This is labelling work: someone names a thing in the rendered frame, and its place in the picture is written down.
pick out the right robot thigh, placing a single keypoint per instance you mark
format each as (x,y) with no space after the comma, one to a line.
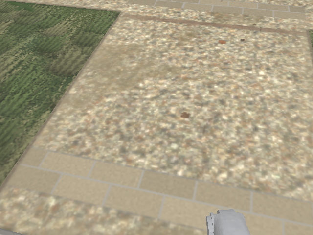
(226,222)

